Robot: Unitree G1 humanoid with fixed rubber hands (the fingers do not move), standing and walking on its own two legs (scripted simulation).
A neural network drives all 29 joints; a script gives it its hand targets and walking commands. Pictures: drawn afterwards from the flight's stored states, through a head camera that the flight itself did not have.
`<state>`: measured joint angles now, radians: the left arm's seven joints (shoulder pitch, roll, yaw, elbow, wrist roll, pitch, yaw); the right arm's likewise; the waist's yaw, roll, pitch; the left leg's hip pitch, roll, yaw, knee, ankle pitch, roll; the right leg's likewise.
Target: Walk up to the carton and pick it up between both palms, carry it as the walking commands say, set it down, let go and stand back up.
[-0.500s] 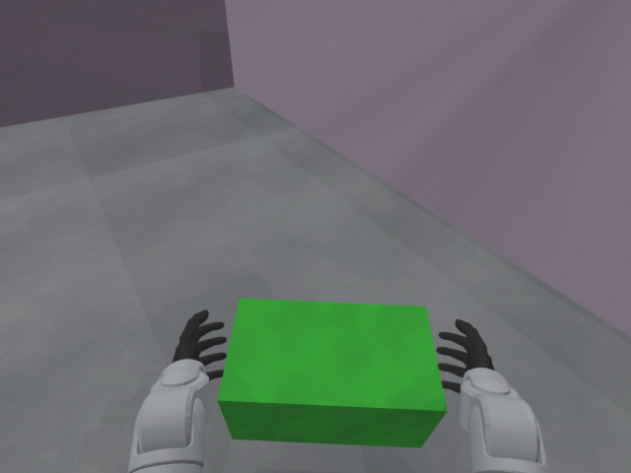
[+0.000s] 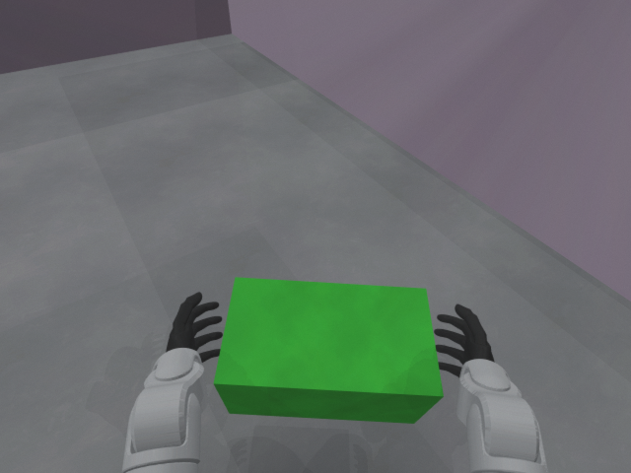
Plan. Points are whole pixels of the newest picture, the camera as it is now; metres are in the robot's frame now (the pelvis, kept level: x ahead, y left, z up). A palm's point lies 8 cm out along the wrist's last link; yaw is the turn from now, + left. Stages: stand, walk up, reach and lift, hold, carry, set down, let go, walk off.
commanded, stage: carry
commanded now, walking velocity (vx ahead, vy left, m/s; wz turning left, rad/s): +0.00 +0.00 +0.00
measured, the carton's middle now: (326, 351) +0.32 +0.01 -0.05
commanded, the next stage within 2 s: none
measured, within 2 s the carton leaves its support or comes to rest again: neither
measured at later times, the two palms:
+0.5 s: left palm (205, 344) +0.27 +0.16 +0.04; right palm (490, 357) +0.27 -0.19 +0.04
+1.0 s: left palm (187, 346) +0.28 +0.19 +0.02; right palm (461, 353) +0.28 -0.16 +0.03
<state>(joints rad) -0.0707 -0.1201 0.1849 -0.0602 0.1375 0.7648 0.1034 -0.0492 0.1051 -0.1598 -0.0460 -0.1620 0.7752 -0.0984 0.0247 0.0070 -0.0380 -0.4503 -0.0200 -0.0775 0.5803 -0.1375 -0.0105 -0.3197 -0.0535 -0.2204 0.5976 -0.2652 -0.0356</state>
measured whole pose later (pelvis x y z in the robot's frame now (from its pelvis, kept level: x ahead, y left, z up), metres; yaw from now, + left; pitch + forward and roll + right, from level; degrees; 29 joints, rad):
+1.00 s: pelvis +0.02 +0.01 +0.00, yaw +0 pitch +4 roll -2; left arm -0.07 -0.12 0.19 -0.02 0.15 0.71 0.09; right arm -0.04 0.11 -0.17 -0.02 -0.15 0.73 -0.09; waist 0.02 -0.01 -0.06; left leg -0.45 -0.02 -0.07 0.69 -0.30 0.02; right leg -0.36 -0.06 -0.23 0.66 -0.33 -0.02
